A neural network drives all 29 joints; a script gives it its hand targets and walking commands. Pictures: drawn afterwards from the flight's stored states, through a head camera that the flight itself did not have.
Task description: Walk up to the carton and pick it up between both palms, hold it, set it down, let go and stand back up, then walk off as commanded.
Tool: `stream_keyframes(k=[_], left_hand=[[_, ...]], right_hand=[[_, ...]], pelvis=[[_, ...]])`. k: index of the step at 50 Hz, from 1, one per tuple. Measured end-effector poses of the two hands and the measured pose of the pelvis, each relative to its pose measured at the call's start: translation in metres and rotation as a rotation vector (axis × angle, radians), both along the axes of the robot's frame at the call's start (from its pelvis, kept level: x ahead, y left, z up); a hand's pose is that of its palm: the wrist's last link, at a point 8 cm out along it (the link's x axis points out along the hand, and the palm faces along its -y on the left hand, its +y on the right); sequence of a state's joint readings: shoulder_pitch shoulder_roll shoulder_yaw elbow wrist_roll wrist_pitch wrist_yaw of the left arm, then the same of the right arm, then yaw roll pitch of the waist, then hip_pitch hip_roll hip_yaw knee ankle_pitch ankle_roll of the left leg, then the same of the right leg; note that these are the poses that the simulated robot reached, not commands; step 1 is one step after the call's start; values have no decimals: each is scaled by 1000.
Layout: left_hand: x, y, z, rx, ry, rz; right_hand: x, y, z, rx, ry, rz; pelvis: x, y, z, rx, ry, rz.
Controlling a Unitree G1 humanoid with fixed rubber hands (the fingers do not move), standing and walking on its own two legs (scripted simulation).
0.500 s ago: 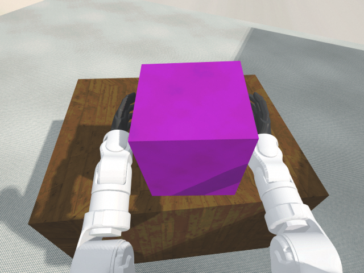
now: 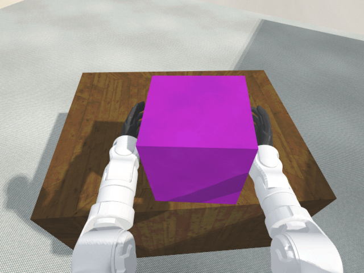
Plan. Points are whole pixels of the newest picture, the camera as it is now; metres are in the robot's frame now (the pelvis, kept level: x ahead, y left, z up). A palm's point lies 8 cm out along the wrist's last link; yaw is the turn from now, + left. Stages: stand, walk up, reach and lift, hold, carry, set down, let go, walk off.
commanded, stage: set down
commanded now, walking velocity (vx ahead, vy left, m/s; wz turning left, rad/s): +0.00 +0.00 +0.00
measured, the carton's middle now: (196, 143) +0.39 -0.01 +0.05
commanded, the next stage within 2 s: none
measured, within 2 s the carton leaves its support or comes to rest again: neither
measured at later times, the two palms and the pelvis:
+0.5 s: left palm (137, 140) +0.41 +0.14 +0.04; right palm (258, 143) +0.40 -0.16 +0.05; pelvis +0.02 -0.01 +0.00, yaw +0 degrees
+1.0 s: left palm (144, 147) +0.42 +0.13 -0.01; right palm (255, 152) +0.41 -0.17 +0.00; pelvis +0.03 -0.01 +0.00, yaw +0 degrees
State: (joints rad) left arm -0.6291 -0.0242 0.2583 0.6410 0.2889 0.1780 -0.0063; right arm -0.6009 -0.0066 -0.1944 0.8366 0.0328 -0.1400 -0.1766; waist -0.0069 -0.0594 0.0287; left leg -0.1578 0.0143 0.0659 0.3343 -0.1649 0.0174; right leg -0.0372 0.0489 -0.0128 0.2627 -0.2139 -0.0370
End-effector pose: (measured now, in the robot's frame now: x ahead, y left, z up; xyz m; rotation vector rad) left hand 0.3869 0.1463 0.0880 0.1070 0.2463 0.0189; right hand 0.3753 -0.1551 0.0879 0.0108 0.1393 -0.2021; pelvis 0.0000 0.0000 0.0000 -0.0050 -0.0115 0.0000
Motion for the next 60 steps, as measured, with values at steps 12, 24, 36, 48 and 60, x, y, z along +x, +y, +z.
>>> stream_keyframes(k=[12,24,36,48,60], left_hand=[[15,-4,-16,-5,3,1],[20,-7,-40,-9,15,8],[24,-14,-71,-27,54,10],[36,-19,-90,-39,71,-9],[45,-21,-101,-33,33,-7]], right_hand=[[16,-4,-12,-11,9,5],[23,-7,-32,-39,29,14],[26,-13,-58,-61,71,9],[31,-18,-79,-60,96,-11],[36,-20,-96,-56,89,-13]], pelvis=[[15,-4,0,6,22,0],[22,-8,-1,11,59,0],[25,-11,-2,15,159,0],[29,-12,-4,15,239,0],[33,-13,-7,17,337,0]])
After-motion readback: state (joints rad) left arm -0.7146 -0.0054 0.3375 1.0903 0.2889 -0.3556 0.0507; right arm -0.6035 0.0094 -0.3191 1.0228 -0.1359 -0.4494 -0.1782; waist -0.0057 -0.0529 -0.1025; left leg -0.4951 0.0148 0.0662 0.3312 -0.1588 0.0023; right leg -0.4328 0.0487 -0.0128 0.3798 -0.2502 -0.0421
